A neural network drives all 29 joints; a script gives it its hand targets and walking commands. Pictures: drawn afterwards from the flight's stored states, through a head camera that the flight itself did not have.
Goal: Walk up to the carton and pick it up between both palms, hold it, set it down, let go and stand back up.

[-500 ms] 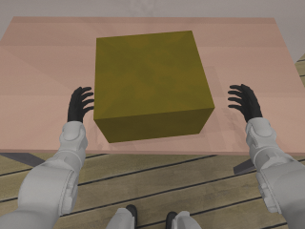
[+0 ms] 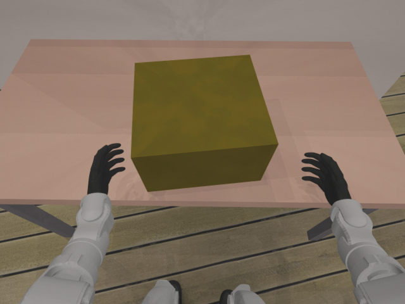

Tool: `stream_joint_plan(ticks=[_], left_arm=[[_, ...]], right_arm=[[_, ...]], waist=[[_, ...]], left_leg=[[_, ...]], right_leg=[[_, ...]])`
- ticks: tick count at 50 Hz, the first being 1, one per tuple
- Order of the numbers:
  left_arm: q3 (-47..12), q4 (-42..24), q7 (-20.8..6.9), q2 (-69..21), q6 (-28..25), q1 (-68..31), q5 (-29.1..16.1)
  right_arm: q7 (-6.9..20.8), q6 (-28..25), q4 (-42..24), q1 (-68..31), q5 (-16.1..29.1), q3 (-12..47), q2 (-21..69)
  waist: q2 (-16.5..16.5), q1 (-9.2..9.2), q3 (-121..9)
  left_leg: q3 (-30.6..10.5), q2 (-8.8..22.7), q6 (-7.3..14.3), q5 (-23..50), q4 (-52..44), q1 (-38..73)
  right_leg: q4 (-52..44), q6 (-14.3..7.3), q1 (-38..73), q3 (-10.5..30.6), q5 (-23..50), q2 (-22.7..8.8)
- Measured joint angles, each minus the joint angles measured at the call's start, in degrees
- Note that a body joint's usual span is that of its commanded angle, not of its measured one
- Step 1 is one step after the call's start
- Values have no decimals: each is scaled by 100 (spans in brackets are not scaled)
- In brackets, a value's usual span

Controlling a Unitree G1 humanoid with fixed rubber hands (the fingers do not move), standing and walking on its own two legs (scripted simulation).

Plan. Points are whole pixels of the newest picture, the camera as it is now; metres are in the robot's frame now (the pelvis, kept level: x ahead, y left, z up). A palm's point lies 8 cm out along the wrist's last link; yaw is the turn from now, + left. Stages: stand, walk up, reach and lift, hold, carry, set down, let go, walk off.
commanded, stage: set down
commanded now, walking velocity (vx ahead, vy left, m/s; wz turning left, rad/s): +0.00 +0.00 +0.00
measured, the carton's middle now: (198, 122) +0.54 +0.03 -0.05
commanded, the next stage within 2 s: none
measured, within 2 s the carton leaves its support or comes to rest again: neither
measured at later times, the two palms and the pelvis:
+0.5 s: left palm (88, 205) +0.30 +0.23 +0.00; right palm (347, 218) +0.30 -0.26 -0.01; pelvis +0.02 +0.00 +0.02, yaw +0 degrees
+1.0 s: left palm (76, 235) +0.25 +0.24 -0.01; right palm (353, 252) +0.24 -0.26 -0.02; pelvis +0.03 +0.01 +0.03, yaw +0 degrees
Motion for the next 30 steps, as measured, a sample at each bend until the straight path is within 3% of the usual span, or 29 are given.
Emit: stream_joint_plan(ticks=[30], left_arm=[[-67,-1620,102,0,122,2074,292]], right_arm=[[224,-217,-1117,2068,0,-74,92]], waist=[[0,0,836]], left_leg=[[-11,-8,-13,-491,-45,2060]], right_leg=[[-271,-96,2174,2,-363,16]])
